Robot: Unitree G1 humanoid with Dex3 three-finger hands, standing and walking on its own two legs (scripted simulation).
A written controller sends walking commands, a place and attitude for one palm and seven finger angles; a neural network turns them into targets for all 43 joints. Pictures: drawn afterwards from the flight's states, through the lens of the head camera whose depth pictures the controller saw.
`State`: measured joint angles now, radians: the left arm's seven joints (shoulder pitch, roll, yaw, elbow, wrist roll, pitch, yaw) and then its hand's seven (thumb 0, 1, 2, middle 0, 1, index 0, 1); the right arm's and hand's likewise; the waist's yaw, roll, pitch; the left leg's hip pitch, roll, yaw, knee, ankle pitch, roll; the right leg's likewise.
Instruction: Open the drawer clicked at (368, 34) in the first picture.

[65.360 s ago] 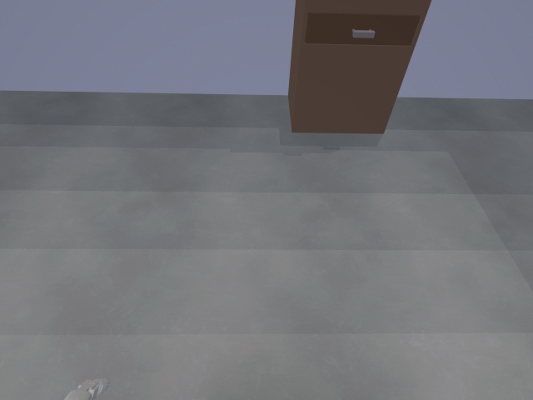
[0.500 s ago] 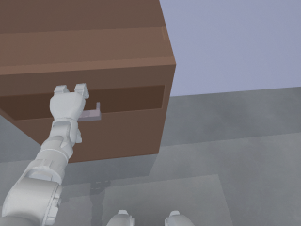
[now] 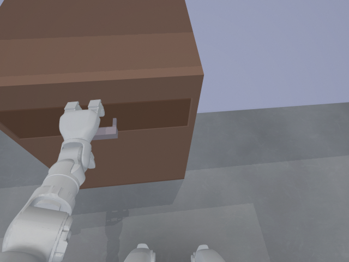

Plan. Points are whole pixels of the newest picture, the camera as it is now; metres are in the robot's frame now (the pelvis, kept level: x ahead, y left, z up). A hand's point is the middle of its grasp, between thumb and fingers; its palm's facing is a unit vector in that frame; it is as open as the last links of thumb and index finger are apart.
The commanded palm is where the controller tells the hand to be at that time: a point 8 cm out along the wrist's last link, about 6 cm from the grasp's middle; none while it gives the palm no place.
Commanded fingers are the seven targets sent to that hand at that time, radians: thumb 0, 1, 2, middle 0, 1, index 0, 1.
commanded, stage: lower the fingers behind the handle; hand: left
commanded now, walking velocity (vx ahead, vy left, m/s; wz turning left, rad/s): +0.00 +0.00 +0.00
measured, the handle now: (100, 127) +0.49 +0.22 -0.08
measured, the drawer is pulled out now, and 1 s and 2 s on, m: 0.00 0.00 0.00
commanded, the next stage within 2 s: lift the fingers back up to retry in 1.50 s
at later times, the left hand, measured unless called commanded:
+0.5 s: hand (91, 137) +0.44 +0.23 -0.05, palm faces -0.03 +0.00 -1.00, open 13.7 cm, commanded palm +0.42 +0.22 -0.01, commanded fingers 0.00 -0.50 0.30 -0.30 -1.20 -0.30 -1.20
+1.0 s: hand (93, 140) +0.44 +0.23 -0.07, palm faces +0.02 +0.03 -1.00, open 13.7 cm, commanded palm +0.42 +0.22 -0.04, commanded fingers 0.00 -0.50 0.30 -0.30 -1.20 -0.30 -1.20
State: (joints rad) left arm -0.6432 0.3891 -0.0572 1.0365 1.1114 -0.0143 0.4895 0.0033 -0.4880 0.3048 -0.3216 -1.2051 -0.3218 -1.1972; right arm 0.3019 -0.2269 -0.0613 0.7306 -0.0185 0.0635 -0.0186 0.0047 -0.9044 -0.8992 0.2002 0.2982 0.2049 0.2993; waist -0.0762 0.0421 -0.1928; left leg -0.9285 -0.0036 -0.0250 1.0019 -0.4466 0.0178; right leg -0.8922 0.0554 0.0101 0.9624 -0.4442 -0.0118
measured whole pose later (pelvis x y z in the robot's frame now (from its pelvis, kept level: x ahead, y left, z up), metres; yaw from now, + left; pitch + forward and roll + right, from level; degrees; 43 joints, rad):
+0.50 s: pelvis +0.00 +0.00 -0.02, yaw +0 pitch +25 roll -2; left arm -0.70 0.40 -0.04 1.09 1.12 0.01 0.54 0.00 -0.49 0.30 -0.32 -1.21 -0.33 -1.24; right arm 0.30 -0.22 -0.05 0.76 -0.04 0.05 -0.01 0.00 -0.90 -0.90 0.20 0.30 0.20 0.30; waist -0.09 0.05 -0.21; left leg -1.07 0.00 -0.03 1.11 -0.48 0.01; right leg -1.03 0.06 0.00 1.07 -0.48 -0.01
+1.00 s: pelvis -0.03 +0.00 -0.05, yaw +0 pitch +27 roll -2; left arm -0.78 0.42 -0.06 1.13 1.13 0.03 0.58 0.00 -0.49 0.30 -0.32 -1.32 -0.33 -1.24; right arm 0.27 -0.24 -0.03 0.73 -0.03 0.04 -0.01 0.00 -0.90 -0.90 0.20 0.30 0.20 0.30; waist -0.10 0.05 -0.21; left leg -1.22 -0.01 -0.04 1.24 -0.50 0.02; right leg -1.18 0.06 -0.01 1.20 -0.50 -0.01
